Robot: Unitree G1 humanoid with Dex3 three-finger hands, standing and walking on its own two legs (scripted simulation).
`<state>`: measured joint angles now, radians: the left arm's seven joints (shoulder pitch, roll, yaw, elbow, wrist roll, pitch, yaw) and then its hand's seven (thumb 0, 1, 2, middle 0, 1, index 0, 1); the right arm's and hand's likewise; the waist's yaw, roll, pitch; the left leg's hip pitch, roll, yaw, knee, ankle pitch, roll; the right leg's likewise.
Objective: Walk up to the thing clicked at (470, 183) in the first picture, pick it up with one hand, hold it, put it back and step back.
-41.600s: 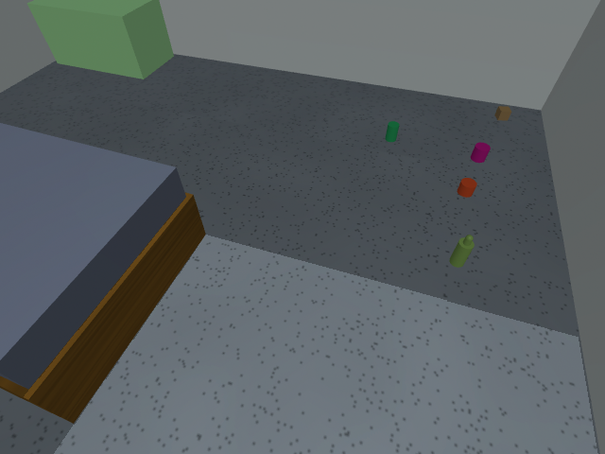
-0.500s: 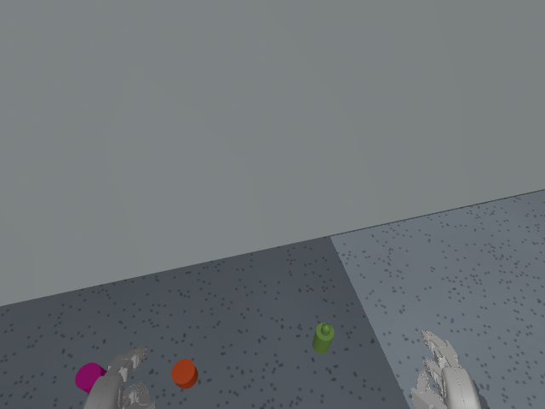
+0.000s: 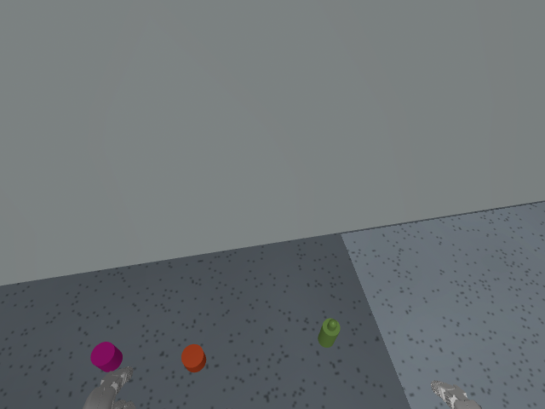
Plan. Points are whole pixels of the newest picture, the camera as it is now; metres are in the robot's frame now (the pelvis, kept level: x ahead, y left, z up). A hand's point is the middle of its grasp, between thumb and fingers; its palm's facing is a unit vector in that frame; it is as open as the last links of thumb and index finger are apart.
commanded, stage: stand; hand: left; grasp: from above
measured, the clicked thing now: (194, 358) +0.38 +0.27 -0.71
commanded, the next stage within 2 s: none
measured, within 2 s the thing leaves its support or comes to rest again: neither
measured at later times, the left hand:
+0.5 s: hand out of the picture +0.03 +0.24 -0.13, palm faces +0.04 -0.94 -0.32, open 7.4 cm
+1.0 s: hand out of the picture +0.06 +0.24 -0.13, palm faces +0.02 -0.95 -0.32, open 7.4 cm
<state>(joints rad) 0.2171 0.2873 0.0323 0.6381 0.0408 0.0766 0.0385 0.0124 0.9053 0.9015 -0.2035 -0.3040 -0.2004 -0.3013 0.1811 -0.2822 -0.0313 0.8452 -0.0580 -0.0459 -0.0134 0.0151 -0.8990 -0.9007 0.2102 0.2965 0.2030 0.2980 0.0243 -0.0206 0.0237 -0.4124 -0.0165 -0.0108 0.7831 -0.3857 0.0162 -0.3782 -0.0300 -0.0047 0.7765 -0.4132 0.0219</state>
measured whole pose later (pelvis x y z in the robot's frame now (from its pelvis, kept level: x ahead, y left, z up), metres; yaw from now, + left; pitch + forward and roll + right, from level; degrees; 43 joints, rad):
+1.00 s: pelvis +0.00 +0.00 +0.04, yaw +0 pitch -4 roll +0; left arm 0.13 0.30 0.03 1.15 0.02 0.00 0.03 0.01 0.91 0.90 -0.20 -0.30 -0.20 -0.30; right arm 0.13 -0.31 -0.02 1.14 -0.02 0.00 -0.01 0.01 -0.90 -0.90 0.21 0.30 0.20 0.30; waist 0.01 0.00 0.07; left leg -0.11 -0.01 -0.02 0.34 -0.17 0.01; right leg -0.06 -0.03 -0.02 0.32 -0.19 0.02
